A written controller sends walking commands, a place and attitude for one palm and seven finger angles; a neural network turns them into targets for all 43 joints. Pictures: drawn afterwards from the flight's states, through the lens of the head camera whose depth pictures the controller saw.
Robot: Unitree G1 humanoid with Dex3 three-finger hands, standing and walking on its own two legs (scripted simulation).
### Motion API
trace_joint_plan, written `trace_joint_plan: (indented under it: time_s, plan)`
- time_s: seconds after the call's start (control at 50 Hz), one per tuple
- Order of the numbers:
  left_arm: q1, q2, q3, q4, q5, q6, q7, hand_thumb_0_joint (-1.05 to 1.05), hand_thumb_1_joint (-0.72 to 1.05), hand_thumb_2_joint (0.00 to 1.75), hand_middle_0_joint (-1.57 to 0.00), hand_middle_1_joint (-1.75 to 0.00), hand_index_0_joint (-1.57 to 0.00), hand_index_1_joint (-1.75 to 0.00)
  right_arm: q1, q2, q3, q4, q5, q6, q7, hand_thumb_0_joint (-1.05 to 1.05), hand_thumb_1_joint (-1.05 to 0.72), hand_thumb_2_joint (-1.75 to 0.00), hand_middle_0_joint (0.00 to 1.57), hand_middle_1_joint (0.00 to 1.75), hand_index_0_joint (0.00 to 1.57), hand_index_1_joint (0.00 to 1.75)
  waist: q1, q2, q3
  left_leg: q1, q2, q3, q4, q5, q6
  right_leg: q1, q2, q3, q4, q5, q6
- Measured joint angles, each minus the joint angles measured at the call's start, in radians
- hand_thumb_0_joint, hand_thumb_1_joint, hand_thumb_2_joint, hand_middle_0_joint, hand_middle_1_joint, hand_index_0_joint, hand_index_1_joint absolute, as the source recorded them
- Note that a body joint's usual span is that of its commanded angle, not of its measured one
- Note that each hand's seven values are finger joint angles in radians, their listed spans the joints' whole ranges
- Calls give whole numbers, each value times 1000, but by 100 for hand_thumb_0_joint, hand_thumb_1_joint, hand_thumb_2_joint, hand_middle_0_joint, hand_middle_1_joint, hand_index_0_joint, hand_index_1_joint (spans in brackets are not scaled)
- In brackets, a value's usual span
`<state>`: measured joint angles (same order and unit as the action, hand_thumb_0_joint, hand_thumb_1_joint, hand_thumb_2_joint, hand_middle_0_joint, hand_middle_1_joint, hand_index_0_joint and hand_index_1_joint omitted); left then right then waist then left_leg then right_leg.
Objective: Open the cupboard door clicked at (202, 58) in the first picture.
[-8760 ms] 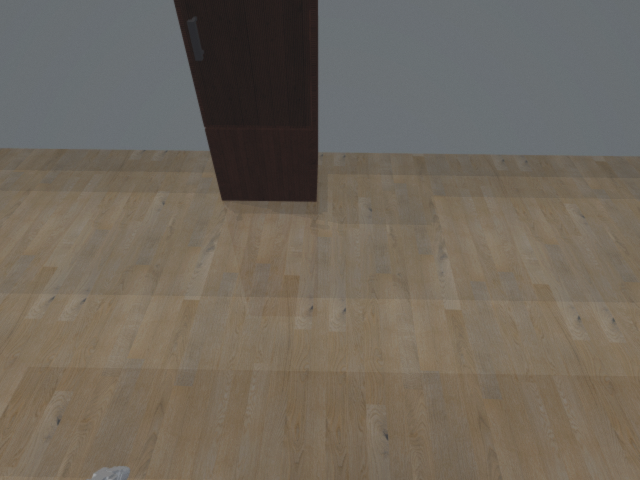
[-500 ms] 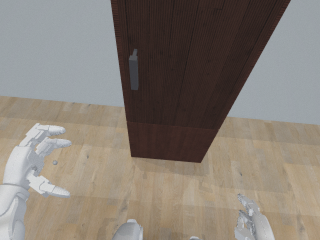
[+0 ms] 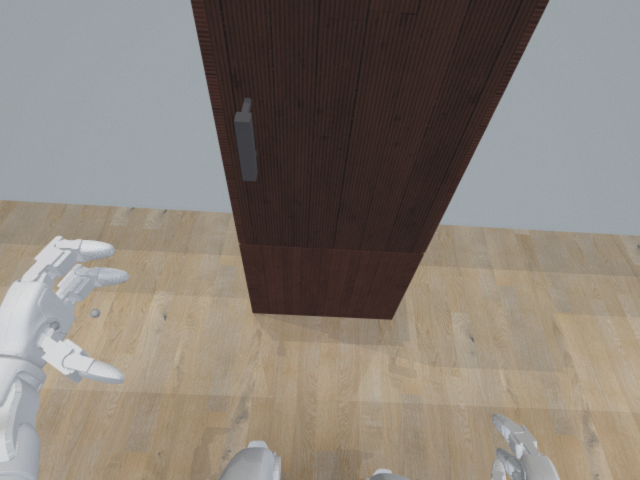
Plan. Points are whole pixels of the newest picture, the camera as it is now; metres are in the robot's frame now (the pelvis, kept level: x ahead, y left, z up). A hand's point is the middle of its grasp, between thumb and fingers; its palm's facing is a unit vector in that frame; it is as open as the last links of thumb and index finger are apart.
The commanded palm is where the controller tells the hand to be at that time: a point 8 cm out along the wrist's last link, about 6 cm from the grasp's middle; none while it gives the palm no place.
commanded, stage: raise the hand with hooked fingers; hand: left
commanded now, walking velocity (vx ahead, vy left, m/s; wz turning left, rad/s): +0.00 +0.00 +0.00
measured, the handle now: (248, 140) +0.60 +0.15 +0.05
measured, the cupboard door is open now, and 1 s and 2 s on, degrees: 0 0 0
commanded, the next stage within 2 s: move the hooked fingers beside the handle in 0.18 s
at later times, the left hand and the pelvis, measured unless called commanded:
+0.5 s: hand (118, 290) +0.32 +0.26 +0.06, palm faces +0.02 -1.00 -0.03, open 14.0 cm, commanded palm +0.30 +0.30 +0.06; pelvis +0.00 -0.01 -0.01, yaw +1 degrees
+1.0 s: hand (154, 235) +0.40 +0.24 +0.05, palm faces +0.01 -1.00 -0.02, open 14.0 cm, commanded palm +0.38 +0.29 +0.05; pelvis +0.00 -0.01 -0.01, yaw -1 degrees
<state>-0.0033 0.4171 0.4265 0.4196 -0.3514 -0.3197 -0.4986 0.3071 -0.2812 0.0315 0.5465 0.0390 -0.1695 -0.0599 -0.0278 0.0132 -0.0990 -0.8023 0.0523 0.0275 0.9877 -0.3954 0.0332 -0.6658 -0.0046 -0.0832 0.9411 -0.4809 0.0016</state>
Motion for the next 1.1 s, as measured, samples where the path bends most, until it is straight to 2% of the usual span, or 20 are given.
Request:
trace_joint_plan:
  time_s: [0.32, 0.44, 0.56, 0.68, 0.86, 1.1]
  plan:
    - [-14, -3, -9, 25, -3, -4, -10, -1, -50, 30, -30, -120, -30, -120, -29, 9, 11, -2, 4, -1, -6, 2, -90, -89, 20, 30, 20, 30, 12, 13, -7, 2, 2, -11, 0, 0, -14, 1, 4, -9, 10, -10, -13]
    - [-116, 3, -14, 113, 17, -9, -5, -1, -50, 30, -30, -120, -30, -120, -37, 2, 14, 20, 4, -1, -17, 2, -90, -89, 20, 30, 20, 30, 17, 8, -5, -19, 0, -20, 16, -3, -19, -19, 2, -17, 30, -19, -18]
    - [-212, 16, -23, 179, 45, -3, -2, -1, -50, 30, -30, -120, -30, -120, -35, 3, 10, 33, 2, 12, -16, 2, -90, -89, 20, 30, 20, 30, 1, 3, -3, -36, 5, -18, 25, -6, -21, -39, 7, -15, 41, -22, -21]
    - [-280, 39, 0, 253, 61, 2, 16, -1, -50, 30, -30, -120, -30, -120, -11, 4, 6, 32, 1, 39, -8, 1, -90, -89, 20, 30, 20, 30, -21, 0, -8, -47, 12, -7, 24, -8, -22, -57, 12, -3, 43, -20, -21]
    - [-353, 47, 2, 326, 82, -24, 36, -1, -50, 30, -30, -120, -30, -120, 29, 0, -7, 50, 1, 79, 4, 1, -90, -89, 20, 30, 20, 30, -36, 1, -12, -69, 14, 1, 29, -13, -17, -82, 13, 6, 47, -21, -17]
    - [-528, 61, -9, 484, 141, -54, 88, -1, -50, 30, -30, -120, -30, -120, 30, 9, -5, 72, -8, 118, 11, 1, -90, -89, 20, 30, 20, 30, -58, -3, -16, -117, 13, 4, 54, -19, -10, -129, 12, 11, 68, -24, -10]
